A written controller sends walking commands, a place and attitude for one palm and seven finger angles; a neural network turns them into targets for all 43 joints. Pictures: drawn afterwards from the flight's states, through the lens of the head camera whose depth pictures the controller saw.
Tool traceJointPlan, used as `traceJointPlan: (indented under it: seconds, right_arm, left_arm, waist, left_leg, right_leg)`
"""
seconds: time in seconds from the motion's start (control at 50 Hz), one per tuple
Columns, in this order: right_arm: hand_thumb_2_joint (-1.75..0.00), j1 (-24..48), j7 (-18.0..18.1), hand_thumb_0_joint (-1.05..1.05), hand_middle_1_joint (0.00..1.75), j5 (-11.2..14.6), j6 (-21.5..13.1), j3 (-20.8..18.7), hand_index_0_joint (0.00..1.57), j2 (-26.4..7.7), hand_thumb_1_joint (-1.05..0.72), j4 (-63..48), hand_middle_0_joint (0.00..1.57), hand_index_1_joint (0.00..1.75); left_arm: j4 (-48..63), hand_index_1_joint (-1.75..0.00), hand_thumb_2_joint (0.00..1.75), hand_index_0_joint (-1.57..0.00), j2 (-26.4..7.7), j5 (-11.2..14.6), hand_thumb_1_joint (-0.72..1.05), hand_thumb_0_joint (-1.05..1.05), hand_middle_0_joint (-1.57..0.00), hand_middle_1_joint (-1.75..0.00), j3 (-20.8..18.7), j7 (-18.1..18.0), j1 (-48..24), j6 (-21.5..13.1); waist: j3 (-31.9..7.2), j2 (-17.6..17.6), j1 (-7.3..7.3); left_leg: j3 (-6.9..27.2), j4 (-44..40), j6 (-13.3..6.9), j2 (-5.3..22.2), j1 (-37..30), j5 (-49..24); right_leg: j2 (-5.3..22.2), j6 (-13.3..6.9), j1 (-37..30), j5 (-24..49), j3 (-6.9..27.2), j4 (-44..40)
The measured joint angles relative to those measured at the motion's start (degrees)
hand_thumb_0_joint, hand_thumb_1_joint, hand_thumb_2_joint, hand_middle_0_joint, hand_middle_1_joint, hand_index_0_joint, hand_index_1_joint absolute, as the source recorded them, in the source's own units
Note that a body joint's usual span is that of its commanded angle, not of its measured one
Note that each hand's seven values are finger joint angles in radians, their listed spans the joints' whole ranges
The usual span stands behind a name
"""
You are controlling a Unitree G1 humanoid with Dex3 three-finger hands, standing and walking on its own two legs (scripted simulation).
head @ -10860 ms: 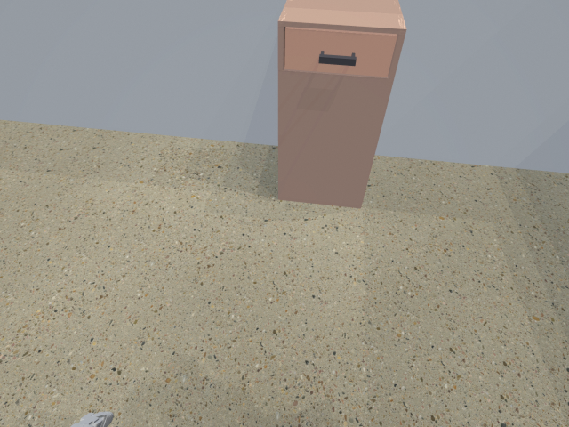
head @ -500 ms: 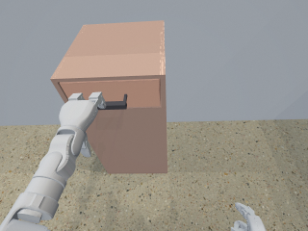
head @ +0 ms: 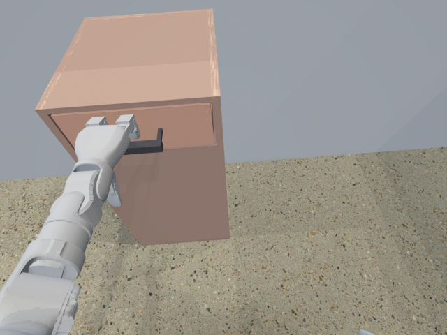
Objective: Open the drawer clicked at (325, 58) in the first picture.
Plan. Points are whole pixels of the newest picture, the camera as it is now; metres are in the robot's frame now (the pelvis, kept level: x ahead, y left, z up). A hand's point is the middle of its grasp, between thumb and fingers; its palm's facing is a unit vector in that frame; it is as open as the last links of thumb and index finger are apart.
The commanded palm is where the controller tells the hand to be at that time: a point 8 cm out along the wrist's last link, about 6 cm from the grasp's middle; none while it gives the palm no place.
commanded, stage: move the hooked fingers above the handle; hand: left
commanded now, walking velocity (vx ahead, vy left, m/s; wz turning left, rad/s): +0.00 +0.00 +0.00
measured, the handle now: (137, 140) +0.54 +0.24 -0.01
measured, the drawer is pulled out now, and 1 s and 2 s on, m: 0.00 0.00 0.00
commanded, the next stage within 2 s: lower the fingers behind the handle in 1.28 s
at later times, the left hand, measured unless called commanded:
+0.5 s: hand (134, 144) +0.47 +0.21 +0.05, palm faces -0.01 +0.00 -1.00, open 13.8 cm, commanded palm +0.46 +0.22 +0.10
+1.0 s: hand (128, 142) +0.49 +0.23 +0.04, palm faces -0.03 -0.01 -1.00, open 13.8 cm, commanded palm +0.46 +0.23 +0.10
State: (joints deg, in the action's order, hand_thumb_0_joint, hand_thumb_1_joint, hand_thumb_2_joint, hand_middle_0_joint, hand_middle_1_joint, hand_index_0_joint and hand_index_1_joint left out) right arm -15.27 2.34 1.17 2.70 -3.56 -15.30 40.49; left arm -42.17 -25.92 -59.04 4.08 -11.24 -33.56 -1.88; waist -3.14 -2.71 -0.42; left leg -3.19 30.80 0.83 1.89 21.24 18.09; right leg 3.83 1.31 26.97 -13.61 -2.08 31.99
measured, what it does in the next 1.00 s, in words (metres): stands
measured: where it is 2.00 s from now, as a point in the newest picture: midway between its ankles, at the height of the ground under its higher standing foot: outside the picture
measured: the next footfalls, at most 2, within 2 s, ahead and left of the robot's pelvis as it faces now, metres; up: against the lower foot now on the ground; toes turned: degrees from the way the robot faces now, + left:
none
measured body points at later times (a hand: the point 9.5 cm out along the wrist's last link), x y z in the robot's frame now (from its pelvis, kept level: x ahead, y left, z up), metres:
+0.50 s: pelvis +0.01 +0.01 -0.01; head +0.08 -0.02 +0.44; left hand +0.47 +0.21 +0.10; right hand +0.04 -0.27 -0.15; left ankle -0.04 +0.13 -0.73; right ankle +0.02 -0.14 -0.73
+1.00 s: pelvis +0.01 +0.00 -0.01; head +0.10 -0.01 +0.43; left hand +0.48 +0.23 +0.10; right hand +0.02 -0.28 -0.15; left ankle -0.04 +0.13 -0.73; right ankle +0.02 -0.14 -0.73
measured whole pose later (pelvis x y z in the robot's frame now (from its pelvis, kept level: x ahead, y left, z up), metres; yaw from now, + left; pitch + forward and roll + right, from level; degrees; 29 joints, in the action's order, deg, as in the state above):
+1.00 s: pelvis +0.01 +0.00 -0.01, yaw -1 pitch +16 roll +0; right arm -20.4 0.5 -0.3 4.3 -4.6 -15.8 41.9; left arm -57.7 -28.3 -61.5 0.6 -15.8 -45.3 -2.9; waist -6.2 -2.9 -4.6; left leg -3.6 36.1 0.6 2.8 31.2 20.9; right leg 3.0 1.6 36.4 -14.9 -1.3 35.2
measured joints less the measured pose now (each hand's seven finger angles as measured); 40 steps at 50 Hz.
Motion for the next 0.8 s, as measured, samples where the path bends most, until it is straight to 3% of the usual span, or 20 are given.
traceJointPlan:
  seconds: [0.18,0.56,0.8]
  right_arm:
    - [-0.9,-1.4,-1.1,0.0,0.3,-0.6,0.5,-0.2,0.2,0.4,-0.9,0.0,0.2,0.3]
    - [-0.9,-3.3,-2.1,0.0,0.3,-1.3,1.1,-0.4,0.2,0.1,-0.9,1.3,0.2,0.3]
    - [-0.9,-4.3,-1.8,0.0,0.3,-1.4,1.5,-0.2,0.2,-0.5,-0.9,1.1,0.2,0.3]
  left_arm:
    - [-5.8,-1.2,0.3,-0.32,0.8,-1.4,-0.49,0.0,-0.32,-1.2,-0.8,-2.4,-4.9,-1.1]
    - [-16.3,-1.2,0.3,-0.32,1.1,-3.3,-0.49,0.0,-0.32,-1.2,-0.8,-5.8,-13.1,1.4]
    - [-19.2,-1.2,0.3,-0.32,-1.6,-2.9,-0.49,0.0,-0.32,-1.2,-3.8,-4.9,-14.9,1.4]
  waist:
    - [-1.2,-0.1,-1.21]
    - [-2.4,-0.1,-3.86]
    - [-2.7,-0.2,-5.33]
  left_leg:
    - [-0.4,1.8,-0.3,0.0,3.1,1.0]
    - [-0.4,4.4,-0.3,0.3,8.1,2.1]
    - [-1.0,5.1,-0.2,0.9,10.2,2.5]
  right_leg:
    - [0.0,0.3,3.1,-0.5,0.6,1.3]
    - [-0.2,0.3,7.8,-1.1,0.7,3.1]
    - [-0.9,0.2,10.1,-1.0,1.3,3.6]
